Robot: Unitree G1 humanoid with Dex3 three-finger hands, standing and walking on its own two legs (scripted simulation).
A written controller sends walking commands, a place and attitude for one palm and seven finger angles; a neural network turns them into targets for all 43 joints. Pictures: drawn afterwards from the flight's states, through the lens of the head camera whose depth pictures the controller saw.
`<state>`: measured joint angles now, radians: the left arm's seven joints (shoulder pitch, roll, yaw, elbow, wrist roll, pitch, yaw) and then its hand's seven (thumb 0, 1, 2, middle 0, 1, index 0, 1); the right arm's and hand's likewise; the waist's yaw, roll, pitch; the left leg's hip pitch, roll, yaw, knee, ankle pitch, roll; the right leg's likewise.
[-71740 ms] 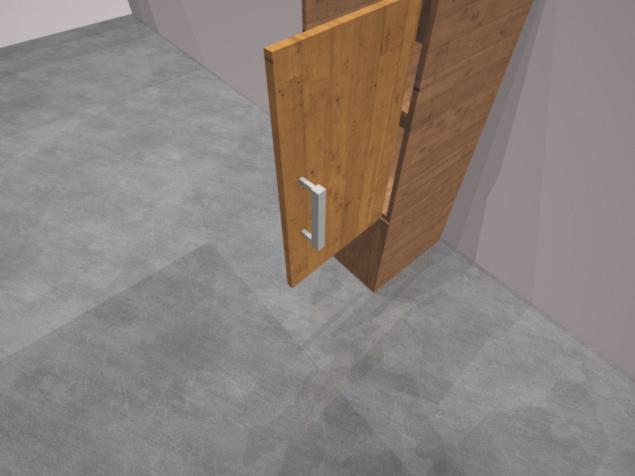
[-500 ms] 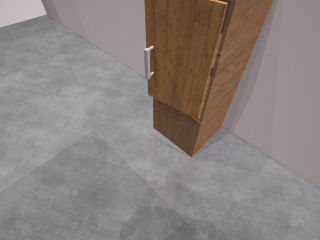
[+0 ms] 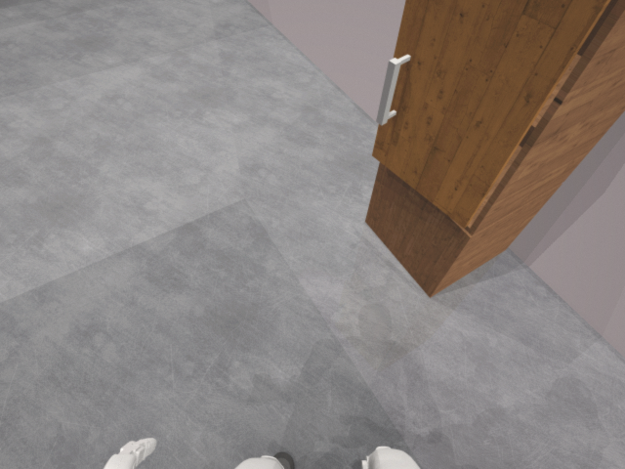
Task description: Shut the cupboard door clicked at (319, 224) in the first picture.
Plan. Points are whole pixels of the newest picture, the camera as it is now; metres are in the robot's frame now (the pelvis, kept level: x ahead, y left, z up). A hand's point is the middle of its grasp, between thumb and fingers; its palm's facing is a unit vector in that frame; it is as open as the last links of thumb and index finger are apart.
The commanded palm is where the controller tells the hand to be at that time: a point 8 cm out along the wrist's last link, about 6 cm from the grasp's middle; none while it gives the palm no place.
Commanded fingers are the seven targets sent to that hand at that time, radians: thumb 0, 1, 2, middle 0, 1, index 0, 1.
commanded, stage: walk to a spot facing it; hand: left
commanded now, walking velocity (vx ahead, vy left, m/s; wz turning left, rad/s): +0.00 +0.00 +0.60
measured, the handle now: (393, 91) +0.92 -0.17 -0.09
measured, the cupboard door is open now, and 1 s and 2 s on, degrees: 8 8 8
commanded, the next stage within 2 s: turn to face it in 1.60 s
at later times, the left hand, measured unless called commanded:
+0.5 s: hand out of the picture -0.03 +0.17 -0.18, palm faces +0.38 -0.89 -0.27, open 7.4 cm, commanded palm none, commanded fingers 0.00 0.90 0.90 -0.20 -0.30 -0.20 -0.30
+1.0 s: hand out of the picture +0.01 +0.14 -0.15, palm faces +0.65 -0.72 -0.25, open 7.4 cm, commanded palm none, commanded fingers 0.00 0.90 0.90 -0.20 -0.30 -0.20 -0.30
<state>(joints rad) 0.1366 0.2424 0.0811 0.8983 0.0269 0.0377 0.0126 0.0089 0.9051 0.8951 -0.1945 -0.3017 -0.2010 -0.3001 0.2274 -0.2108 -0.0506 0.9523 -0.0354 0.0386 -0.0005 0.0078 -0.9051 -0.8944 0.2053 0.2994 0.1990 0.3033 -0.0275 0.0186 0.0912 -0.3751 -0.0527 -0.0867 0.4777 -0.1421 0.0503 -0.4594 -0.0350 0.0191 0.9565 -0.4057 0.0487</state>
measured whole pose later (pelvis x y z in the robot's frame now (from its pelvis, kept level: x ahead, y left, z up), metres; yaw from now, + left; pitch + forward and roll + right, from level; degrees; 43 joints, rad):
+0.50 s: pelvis +0.01 -0.04 -0.01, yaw +22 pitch +1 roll +2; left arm 0.27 0.21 0.06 0.88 0.03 0.01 0.02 0.01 0.90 0.89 -0.20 -0.30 -0.21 -0.30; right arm 0.12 -0.25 -0.06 0.88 -0.02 0.06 0.04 0.01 -0.91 -0.90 0.20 0.30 0.19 0.30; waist 0.01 -0.03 0.14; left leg -0.31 0.01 0.06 0.63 -0.31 -0.02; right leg -0.21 -0.15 -0.19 0.66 -0.43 0.03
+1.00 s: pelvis +0.11 -0.03 +0.00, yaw +41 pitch +1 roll +1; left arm 0.32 0.18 0.06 0.92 0.03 -0.04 0.00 0.01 0.90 0.89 -0.20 -0.30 -0.20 -0.30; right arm 0.21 -0.24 -0.08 0.93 -0.03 0.05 0.05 0.01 -0.91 -0.90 0.20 0.30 0.19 0.30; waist -0.02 0.03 0.05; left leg -0.58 0.04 0.01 1.16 -0.31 -0.01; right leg -0.18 -0.10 -0.22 0.47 -0.30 0.00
